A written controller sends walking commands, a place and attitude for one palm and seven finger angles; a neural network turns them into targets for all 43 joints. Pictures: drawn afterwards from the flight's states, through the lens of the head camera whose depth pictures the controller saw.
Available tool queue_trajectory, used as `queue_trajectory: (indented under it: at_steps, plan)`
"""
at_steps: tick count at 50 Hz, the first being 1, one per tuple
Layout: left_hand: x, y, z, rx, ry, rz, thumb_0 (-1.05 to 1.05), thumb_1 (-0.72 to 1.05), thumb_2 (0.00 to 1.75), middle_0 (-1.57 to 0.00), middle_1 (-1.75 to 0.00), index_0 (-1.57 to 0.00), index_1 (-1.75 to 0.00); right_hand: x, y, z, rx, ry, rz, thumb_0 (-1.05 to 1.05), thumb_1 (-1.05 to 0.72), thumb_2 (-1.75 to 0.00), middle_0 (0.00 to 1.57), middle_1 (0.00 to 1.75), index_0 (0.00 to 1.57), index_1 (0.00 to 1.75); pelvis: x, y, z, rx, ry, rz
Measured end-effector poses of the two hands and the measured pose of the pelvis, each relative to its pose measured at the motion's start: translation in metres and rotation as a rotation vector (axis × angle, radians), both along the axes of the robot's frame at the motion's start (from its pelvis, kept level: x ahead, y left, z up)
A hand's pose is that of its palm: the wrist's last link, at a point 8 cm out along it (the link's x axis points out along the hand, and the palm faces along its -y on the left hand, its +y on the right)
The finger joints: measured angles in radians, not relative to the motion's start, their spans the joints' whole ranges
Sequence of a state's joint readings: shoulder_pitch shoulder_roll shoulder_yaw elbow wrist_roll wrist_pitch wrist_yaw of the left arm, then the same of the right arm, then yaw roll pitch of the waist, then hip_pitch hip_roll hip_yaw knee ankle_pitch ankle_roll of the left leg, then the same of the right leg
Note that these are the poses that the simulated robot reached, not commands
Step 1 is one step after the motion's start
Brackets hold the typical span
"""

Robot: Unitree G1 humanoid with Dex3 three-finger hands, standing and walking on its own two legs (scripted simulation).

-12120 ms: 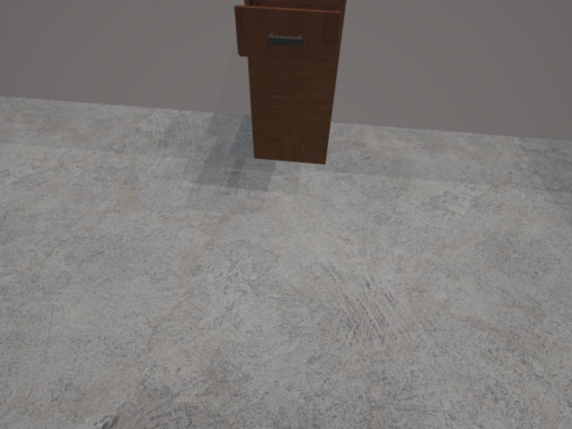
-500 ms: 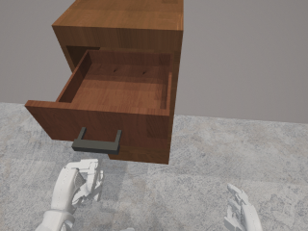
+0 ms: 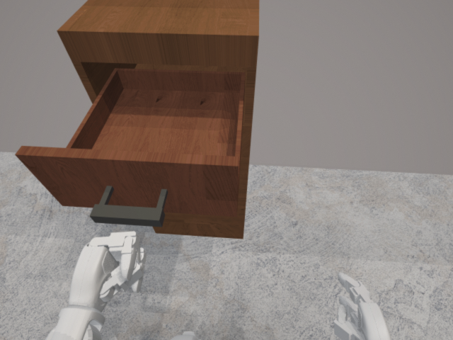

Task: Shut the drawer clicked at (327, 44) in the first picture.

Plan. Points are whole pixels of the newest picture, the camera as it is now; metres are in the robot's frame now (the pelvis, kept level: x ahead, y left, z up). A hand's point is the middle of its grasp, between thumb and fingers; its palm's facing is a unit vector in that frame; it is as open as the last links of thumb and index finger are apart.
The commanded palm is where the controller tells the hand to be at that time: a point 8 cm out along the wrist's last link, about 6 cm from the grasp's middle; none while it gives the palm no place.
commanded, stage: bring the fist close to the handle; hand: left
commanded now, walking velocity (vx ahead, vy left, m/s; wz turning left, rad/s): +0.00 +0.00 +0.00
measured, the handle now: (132, 204) +0.33 +0.18 +0.06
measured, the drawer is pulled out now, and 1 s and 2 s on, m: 0.27 0.25 0.11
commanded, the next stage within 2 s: push the drawer shut in 0.12 s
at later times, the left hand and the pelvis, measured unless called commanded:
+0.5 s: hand (145, 251) +0.25 +0.14 +0.06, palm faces -0.08 -1.00 -0.05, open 3.3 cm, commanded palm +0.24 +0.20 +0.07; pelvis +0.00 -0.01 +0.00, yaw +0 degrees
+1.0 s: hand (144, 233) +0.28 +0.15 +0.06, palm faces -0.10 -0.99 -0.05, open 2.8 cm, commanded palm +0.30 +0.20 +0.07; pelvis -0.03 +0.01 +0.00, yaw +1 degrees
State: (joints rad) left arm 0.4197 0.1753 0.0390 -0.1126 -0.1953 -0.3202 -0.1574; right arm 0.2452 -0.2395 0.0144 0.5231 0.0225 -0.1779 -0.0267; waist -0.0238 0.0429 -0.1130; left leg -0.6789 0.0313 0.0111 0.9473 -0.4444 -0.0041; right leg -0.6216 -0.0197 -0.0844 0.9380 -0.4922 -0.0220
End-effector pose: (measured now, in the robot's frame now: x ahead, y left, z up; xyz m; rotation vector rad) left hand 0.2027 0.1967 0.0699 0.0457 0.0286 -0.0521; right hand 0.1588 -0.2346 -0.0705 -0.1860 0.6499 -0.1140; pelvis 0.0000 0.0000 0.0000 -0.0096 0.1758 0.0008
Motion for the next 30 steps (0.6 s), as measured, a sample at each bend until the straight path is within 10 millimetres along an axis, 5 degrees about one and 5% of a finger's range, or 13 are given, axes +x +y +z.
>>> queue_trajectory:
  at_steps: [14, 30]
  plan:
    - [0.005, -0.003, 0.000, 0.008, -0.013, -0.006, 0.02, 0.90, 0.90, -1.40, -1.60, -1.40, -1.60, 0.003, -0.007, -0.002, -0.004, 0.006, 0.002, 0.01, -0.91, -0.90, 0.21, 0.30, 0.21, 0.30, 0.001, -0.006, -0.002, 0.001, 0.006, 0.005]
    - [0.034, 0.003, -0.007, 0.009, 0.000, -0.034, 0.00, 0.84, 0.92, -1.40, -1.60, -1.40, -1.60, -0.007, -0.010, -0.008, -0.026, 0.065, -0.005, 0.01, -0.91, -0.90, 0.21, 0.30, 0.21, 0.30, 0.000, -0.004, 0.001, -0.001, 0.010, 0.008]
